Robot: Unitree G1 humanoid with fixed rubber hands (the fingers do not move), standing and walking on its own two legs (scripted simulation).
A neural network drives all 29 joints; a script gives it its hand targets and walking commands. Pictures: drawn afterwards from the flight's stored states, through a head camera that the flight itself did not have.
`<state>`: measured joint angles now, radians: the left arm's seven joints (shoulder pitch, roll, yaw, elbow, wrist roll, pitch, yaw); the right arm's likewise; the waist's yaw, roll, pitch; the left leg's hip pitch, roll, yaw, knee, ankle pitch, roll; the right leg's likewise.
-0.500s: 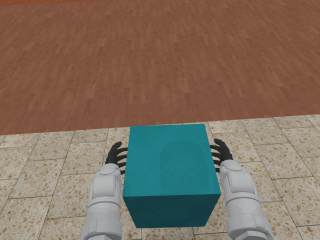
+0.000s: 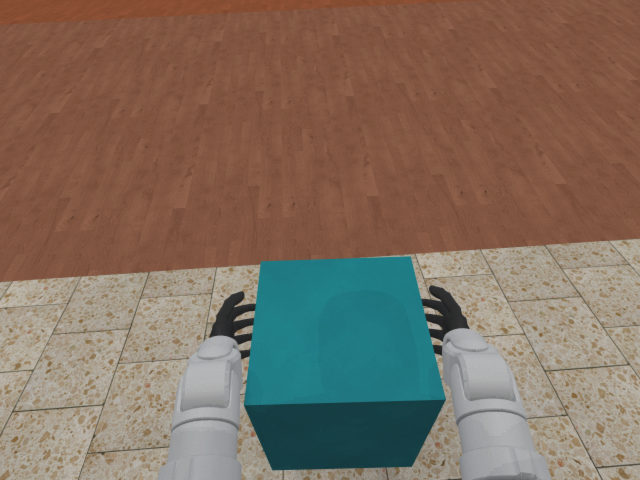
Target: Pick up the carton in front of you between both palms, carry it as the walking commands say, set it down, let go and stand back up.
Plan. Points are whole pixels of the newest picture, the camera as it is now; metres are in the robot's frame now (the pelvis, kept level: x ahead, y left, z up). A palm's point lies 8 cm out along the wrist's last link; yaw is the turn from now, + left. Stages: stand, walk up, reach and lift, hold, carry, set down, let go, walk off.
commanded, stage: reach and lift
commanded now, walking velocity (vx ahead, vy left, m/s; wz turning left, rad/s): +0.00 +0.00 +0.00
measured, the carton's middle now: (338, 367) +0.29 +0.00 -0.04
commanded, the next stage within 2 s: hold in 0.06 s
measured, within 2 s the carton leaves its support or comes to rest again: neither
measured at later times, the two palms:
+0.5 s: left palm (221, 347) +0.28 +0.15 +0.05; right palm (460, 340) +0.28 -0.15 +0.05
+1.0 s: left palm (239, 295) +0.34 +0.13 +0.08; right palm (466, 293) +0.33 -0.17 +0.07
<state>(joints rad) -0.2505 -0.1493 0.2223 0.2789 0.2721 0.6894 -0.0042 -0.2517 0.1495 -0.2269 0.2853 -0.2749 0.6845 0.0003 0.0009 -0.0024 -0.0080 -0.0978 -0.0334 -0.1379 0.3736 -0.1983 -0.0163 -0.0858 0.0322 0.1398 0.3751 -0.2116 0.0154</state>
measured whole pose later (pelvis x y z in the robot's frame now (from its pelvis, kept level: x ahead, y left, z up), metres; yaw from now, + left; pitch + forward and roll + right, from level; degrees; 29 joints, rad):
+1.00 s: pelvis +0.05 -0.01 -0.02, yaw +0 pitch +3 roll +0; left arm -0.23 -0.15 0.15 -0.05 0.15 0.97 0.06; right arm -0.21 0.13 -0.16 -0.07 -0.15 0.97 -0.06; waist -0.01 0.02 -0.19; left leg -0.31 0.05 -0.01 0.65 -0.41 -0.02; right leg -0.26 -0.02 -0.02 0.58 -0.38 0.01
